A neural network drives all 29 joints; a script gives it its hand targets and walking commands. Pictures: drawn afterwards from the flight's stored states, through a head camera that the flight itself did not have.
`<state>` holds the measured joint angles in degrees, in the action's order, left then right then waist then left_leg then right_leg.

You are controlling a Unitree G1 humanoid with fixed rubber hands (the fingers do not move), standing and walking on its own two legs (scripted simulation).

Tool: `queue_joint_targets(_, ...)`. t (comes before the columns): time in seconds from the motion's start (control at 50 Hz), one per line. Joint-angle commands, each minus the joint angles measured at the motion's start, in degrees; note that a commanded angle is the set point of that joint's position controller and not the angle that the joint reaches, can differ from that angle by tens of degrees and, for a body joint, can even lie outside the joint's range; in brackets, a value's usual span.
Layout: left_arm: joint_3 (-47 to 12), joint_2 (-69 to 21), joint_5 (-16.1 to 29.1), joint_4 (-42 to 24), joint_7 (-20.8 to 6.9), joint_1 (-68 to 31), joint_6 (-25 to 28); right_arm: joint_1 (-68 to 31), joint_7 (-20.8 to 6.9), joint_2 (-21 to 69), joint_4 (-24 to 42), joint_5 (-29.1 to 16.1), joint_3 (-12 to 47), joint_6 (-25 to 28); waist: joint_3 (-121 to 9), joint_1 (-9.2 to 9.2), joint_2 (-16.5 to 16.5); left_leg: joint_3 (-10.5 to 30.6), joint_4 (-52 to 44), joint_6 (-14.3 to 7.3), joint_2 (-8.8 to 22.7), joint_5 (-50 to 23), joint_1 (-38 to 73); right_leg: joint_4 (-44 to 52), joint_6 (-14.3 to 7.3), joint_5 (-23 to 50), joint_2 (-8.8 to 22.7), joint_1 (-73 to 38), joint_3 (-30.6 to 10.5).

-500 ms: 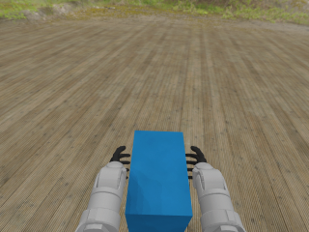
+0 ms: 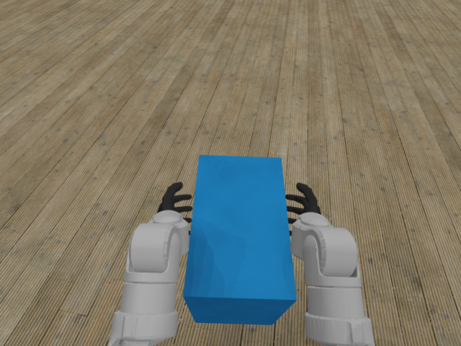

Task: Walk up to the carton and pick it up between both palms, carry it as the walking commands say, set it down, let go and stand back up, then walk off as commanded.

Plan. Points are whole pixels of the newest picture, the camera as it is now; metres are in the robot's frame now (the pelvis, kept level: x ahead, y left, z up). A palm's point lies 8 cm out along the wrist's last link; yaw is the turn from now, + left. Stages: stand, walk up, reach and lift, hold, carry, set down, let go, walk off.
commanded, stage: carry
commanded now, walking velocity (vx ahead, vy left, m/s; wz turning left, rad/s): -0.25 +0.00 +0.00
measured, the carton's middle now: (236, 242) +0.33 -0.01 +0.00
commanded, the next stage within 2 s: none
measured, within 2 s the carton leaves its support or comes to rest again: neither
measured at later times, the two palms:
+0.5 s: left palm (154, 331) +0.16 +0.10 +0.09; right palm (343, 341) +0.15 -0.13 +0.09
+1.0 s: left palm out of the picture -0.05 +0.16 +0.10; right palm out of the picture -0.03 -0.07 +0.10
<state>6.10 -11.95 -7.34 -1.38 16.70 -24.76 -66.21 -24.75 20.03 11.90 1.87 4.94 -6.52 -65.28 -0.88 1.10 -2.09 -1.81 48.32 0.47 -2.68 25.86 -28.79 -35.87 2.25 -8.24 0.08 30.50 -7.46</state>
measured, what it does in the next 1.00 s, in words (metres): walks backwards: left foot, then right foot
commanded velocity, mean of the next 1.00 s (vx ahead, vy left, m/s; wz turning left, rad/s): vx -0.25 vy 0.00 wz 0.00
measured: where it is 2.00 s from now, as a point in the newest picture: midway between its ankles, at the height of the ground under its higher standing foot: outside the picture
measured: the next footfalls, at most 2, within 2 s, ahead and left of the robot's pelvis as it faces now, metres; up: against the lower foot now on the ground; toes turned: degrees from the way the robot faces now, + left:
left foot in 0.06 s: +0.04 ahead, +0.11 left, +0.00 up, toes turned +2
right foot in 0.42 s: -0.14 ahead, -0.12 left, +0.00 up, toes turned -5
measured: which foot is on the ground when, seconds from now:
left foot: up 0.00-0.04, down 0.06-0.46, up 0.48-0.70, down 0.72-1.00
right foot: down 0.00-0.06, up 0.08-0.40, down 0.42-0.74, up 0.76-1.00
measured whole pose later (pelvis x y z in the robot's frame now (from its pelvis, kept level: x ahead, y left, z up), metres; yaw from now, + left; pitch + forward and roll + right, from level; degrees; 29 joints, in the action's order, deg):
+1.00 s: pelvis -0.36 +0.03 +0.01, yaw -3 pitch +4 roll -2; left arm 6.5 -12.8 -4.6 -6.1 23.1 -27.1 -72.2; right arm -27.8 13.5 13.2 3.0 11.1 -8.2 -68.5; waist -0.6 -5.1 0.0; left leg -2.7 29.7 -1.2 3.7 5.2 -28.8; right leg -51.3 3.5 -29.5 0.0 25.5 2.7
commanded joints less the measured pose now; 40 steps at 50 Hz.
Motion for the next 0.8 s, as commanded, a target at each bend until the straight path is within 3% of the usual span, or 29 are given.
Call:
queue_joint_targets(0.0,-31.04,-55.1,23.47,-7.54,-18.98,-31.9,-0.71,-29.13,-23.16,61.76,1.45,-25.19,35.01,-2.37,-27.15,-2.26,-9.53,-2.34,-11.41,-0.01,-0.44,-2.04,9.96,8.53,-7.64,23.2,11.91,-17.45,-7.54)
queue_joint_targets(0.02,-30.84,-55.2,23.58,-6.89,-18.9,-31.14,-1.36,-28.02,-23.12,61.65,0.58,-24.59,33.95,-3.13,-27.55,-2.27,-8.11,-1.08,-18.56,-0.06,0.71,-4.04,14.04,6.3,-5.98,21.24,10.42,-16.48,-5.87)
queue_joint_targets(0.04,-30.89,-55.6,23.66,-6.16,-18.82,-30.73,-1.86,-27.1,-23.26,61.21,-0.09,-23.86,32.83,-3.72,-27.35,-2.25,-3.72,4.44,-23.81,-0.1,5.34,-8.17,19.35,2.08,-3.99,13.14,8.15,-11.78,-3.91)
queue_joint_targets(0.06,-30.79,-56.14,22.95,-4.99,-18.81,-29.07,-2.11,-27.13,-23.69,60.67,-0.65,-23.13,32.06,-3.8,-26.14,-2.99,7.9,16.16,-24.83,-5.31,17.49,-24.52,24.16,-2.54,-0.19,-5.46,2.14,0.04,1.52)
queue_joint_targets(0.08,-32.19,-57.07,23.48,-7.49,-19.03,-32.29,-2.18,-28.82,-24.04,61.0,0.29,-23.38,32.72,-3.57,-25.72,-2.3,20.11,22.1,-22.83,-12.31,28.71,-46.03,21.3,-14.68,0.48,-25.91,-0.71,5.32,7.24)
queue_joint_targets(0.1,-33.64,-57.73,24.37,-8.07,-19.18,-35.92,-2.19,-30.86,-24.15,61.56,1.8,-24.02,32.63,-3.77,-24.78,-2.06,15.17,19.83,-22.08,-13.44,27.52,-55.79,19.14,-25.69,0.14,-28.36,-0.5,4.49,5.91)
queue_joint_targets(0.12,-34.03,-59.1,25.44,-7.74,-19.34,-36.03,-2.4,-30.3,-24.03,60.96,1.83,-22.72,31.31,-3.97,-24.46,-1.99,9.14,15.65,-22.34,-13.51,24.92,-53.06,16.5,-32.02,0.29,-26.12,-0.39,2.96,5.33)
queue_joint_targets(0.14,-34.86,-60.63,26.61,-8.16,-19.62,-36.58,-2.6,-30.31,-23.78,61.0,2.34,-21.57,30.31,-4.08,-24.14,-2.16,7.33,12.25,-22.43,-12.42,22.25,-48.65,15.81,-35.11,0.51,-22.63,0.45,3.12,5.55)
queue_joint_targets(0.2,-34.75,-61.82,27.98,-7.3,-19.81,-37.33,-3.69,-28.73,-23.12,60.77,1.21,-19.44,27.25,-4.53,-25.16,-2.25,9.72,7.5,-20.75,-9.78,17.43,-50.25,24.08,-28.61,2.16,-21.03,0.73,5.72,8.18)
queue_joint_targets(0.26,-33.54,-61.46,27.67,-5.88,-19.62,-35.85,-4.66,-27.63,-22.61,59.56,1.89,-17.82,26.22,-4.48,-27.19,-1.58,12.11,9.87,-21.19,-9.93,18.53,-49.8,29.0,-17.55,2.81,-23.14,-0.4,2.66,9.32)
queue_joint_targets(0.32,-32.79,-61.18,26.54,-4.13,-19.7,-32.82,-5.26,-24.8,-22.51,59.79,0.91,-16.89,26.71,-4.66,-27.76,-0.99,13.79,12.24,-22.33,-10.85,19.66,-48.19,30.8,-4.75,1.42,-21.96,-0.79,-2.3,9.09)
queue_joint_targets(0.34,-32.56,-61.17,26.06,-3.6,-19.88,-31.59,-5.3,-24.24,-22.56,60.19,0.89,-16.9,27.27,-4.62,-28.03,-1.14,13.7,12.11,-22.1,-10.69,19.44,-48.46,30.81,0.39,1.03,-19.29,-0.91,-4.91,9.45)
queue_joint_targets(0.38,-32.0,-61.53,25.38,-2.7,-20.47,-29.32,-5.06,-24.01,-22.65,61.26,1.36,-17.3,29.0,-4.5,-28.56,-1.61,11.21,8.82,-21.66,-7.65,16.63,-44.84,24.4,12.93,0.69,-7.94,1.46,-16.43,8.95)
queue_joint_targets(0.4,-31.6,-61.59,25.21,-2.77,-20.84,-29.29,-4.98,-23.88,-22.7,61.89,0.99,-17.7,30.01,-4.42,-28.9,-1.34,8.69,7.24,-20.94,-5.29,14.56,-37.68,18.3,14.98,0.55,-5.88,4.63,-23.13,5.85)
queue_joint_targets(0.42,-32.2,-62.09,24.51,-1.53,-21.13,-28.63,-4.12,-26.18,-23.06,61.7,3.24,-18.36,30.81,-4.32,-27.82,-1.89,-3.64,1.34,-18.74,-1.1,9.64,-25.94,8.63,8.99,-3.37,7.36,12.98,-25.68,-1.66)
queue_joint_targets(0.44,-31.71,-62.89,24.88,-2.46,-21.2,-29.63,-3.11,-28.24,-23.29,62.7,5.45,-19.61,31.51,-4.09,-24.01,-2.26,-14.42,-3.17,-10.33,0.39,5.89,-3.97,0.48,10.69,-8.81,17.79,19.55,-22.57,-7.44)
queue_joint_targets(0.46,-31.35,-63.09,25.65,-5.14,-21.19,-30.75,-2.68,-29.65,-23.38,64.72,5.9,-20.6,32.74,-3.75,-22.13,-2.7,-15.12,-3.32,2.24,0.59,4.11,5.91,-2.92,11.79,-12.8,28.01,23.99,-20.31,-10.06)
queue_joint_targets(0.48,-31.3,-62.62,25.22,-7.44,-21.08,-30.82,-2.74,-30.62,-23.51,66.22,6.04,-22.12,34.47,-3.42,-21.93,-2.58,-9.74,-0.83,12.01,0.75,2.96,7.03,-2.68,12.06,-13.79,30.63,23.08,-18.47,-7.59)
queue_joint_targets(0.5,-31.18,-61.48,24.43,-9.6,-20.84,-31.2,-2.77,-30.52,-23.79,66.98,5.91,-23.41,35.06,-3.27,-21.45,-2.17,-6.52,0.73,17.36,0.81,2.65,4.25,-2.83,10.57,-12.15,31.0,20.4,-17.1,-2.74)
queue_joint_targets(0.54,-30.11,-59.83,22.87,-11.65,-20.41,-30.79,-2.63,-30.55,-24.08,66.63,6.75,-25.59,35.65,-3.6,-21.96,-1.5,-6.55,0.56,17.85,1.8,2.99,0.62,-4.03,7.72,-9.37,30.05,16.15,-18.63,3.69)
queue_joint_targets(0.58,-28.27,-58.23,21.59,-11.07,-19.85,-28.56,-2.5,-29.87,-24.04,64.98,6.9,-26.96,36.36,-4.36,-22.8,-1.8,-9.27,-1.16,10.64,2.77,3.01,1.8,-3.99,5.37,-9.4,33.22,14.98,-22.22,4.07)
queue_joint_targets(0.64,-27.41,-56.65,19.9,-8.26,-19.16,-25.43,-2.42,-27.88,-23.94,63.49,3.69,-26.58,34.92,-5.3,-24.87,-3.16,-11.58,-2.01,-3.19,2.27,1.91,2.74,0.54,4.5,-10.73,38.33,16.71,-26.0,0.35)
queue_joint_targets(0.66,-27.5,-56.65,19.55,-6.97,-19.03,-24.91,-2.42,-26.91,-24.03,63.34,2.04,-25.87,34.19,-5.53,-25.19,-3.09,-11.83,-2.4,-9.42,2.05,1.55,0.71,2.89,4.19,-10.64,37.67,16.62,-26.34,-0.22)
queue_joint_targets(0.68,-27.72,-56.93,19.39,-5.65,-18.96,-24.66,-2.41,-25.92,-24.22,63.43,0.5,-24.97,33.52,-5.64,-25.46,-2.49,-10.53,-3.01,-19.51,1.98,1.94,-6.72,7.37,2.61,-9.14,35.98,15.36,-25.34,0.99)
queue_joint_targets(0.7,-28.18,-58.05,19.46,-4.51,-18.86,-24.63,-2.37,-25.15,-24.45,63.08,-0.89,-23.89,32.21,-5.71,-26.62,-2.44,-7.04,0.58,-25.34,2.01,5.57,-12.19,15.0,-0.81,-6.4,28.71,12.93,-20.16,2.67)
queue_joint_targets(0.72,-28.73,-58.95,20.01,-3.31,-18.88,-24.97,-2.17,-25.04,-24.78,61.95,-2.03,-23.24,30.97,-5.78,-26.41,-2.68,1.03,8.16,-25.77,0.73,13.85,-30.09,23.67,-3.99,-3.02,6.27,10.11,-9.01,4.27)
queue_joint_targets(0.74,-30.56,-59.8,21.25,-5.64,-19.24,-27.24,-2.3,-24.59,-25.07,62.03,-3.01,-22.23,31.41,-4.58,-25.73,-2.16,22.11,20.46,-22.62,-8.77,28.76,-56.67,25.82,-9.19,0.15,-22.41,2.59,4.11,11.62)
queue_joint_targets(0.76,-32.87,-60.95,22.56,-7.7,-19.51,-32.14,-2.03,-26.36,-25.34,64.16,-1.85,-22.67,31.86,-4.41,-26.1,-1.58,19.83,18.98,-21.4,-11.21,28.09,-68.36,23.63,-21.61,-0.52,-29.77,2.04,2.29,8.97)
queue_joint_targets(0.78,-34.05,-62.25,24.15,-9.18,-19.7,-34.49,-1.83,-26.74,-25.41,63.99,-0.71,-22.3,30.68,-4.17,-25.75,-1.33,14.57,15.31,-22.15,-11.78,26.11,-62.24,20.51,-28.32,-0.7,-27.99,1.08,1.64,7.63)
